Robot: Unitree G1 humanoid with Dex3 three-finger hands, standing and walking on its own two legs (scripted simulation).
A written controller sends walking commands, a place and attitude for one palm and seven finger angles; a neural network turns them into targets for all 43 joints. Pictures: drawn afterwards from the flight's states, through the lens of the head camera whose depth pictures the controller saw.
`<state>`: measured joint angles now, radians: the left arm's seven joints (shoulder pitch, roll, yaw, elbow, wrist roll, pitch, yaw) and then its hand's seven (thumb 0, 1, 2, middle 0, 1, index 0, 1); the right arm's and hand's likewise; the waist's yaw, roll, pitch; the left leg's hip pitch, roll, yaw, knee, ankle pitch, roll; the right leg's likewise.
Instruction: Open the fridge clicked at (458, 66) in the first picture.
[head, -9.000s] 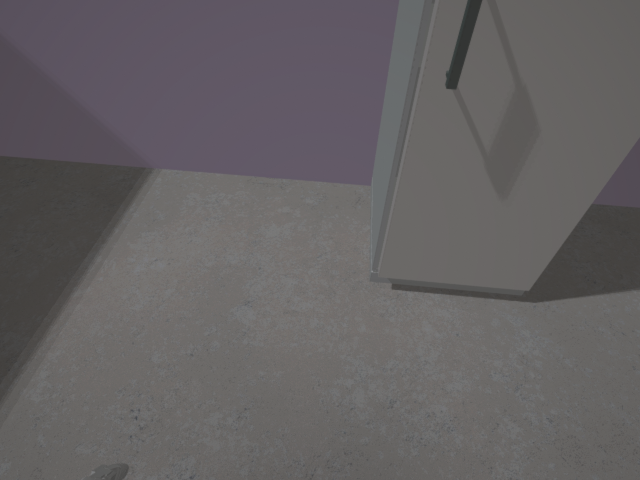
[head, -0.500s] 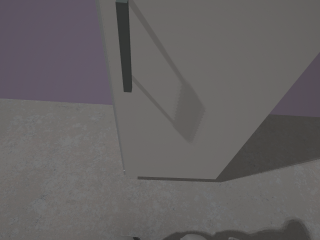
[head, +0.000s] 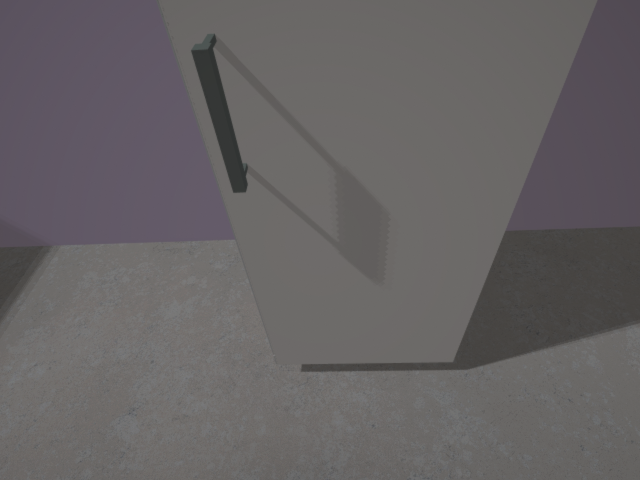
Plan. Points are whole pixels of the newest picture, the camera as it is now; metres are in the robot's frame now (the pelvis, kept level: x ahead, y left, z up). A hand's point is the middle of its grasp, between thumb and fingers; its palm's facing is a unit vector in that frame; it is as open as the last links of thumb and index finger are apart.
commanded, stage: come to a stop and stand still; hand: left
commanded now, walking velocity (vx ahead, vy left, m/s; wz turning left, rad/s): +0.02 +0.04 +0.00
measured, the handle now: (226, 120) +0.56 +0.17 +0.19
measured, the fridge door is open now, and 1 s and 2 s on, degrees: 0 0 0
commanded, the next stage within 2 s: look again from close up in 0.72 s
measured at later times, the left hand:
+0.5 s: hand out of the picture +0.03 +0.28 -0.20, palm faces +0.00 -0.97 -0.23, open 7.4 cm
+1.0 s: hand out of the picture +0.04 +0.24 -0.19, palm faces -0.05 -0.98 -0.20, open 7.2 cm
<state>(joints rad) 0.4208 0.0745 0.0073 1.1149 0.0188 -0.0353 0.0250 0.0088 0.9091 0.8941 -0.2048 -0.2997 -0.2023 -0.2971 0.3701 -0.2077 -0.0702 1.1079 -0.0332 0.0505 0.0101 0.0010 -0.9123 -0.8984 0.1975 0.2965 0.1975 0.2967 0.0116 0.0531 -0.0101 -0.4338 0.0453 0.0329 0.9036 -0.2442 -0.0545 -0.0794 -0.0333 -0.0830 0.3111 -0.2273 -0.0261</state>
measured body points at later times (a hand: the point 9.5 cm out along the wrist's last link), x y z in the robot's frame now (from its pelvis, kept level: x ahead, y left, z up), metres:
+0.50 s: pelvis +0.01 +0.09 -0.02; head +0.01 +0.10 +0.43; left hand +0.03 +0.33 -0.18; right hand +0.09 -0.13 -0.16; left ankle -0.01 +0.16 -0.75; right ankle -0.04 -0.09 -0.75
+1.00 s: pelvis +0.01 +0.07 -0.01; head +0.02 +0.07 +0.44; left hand +0.04 +0.29 -0.17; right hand -0.03 -0.15 -0.17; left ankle -0.01 +0.16 -0.75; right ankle -0.02 -0.03 -0.75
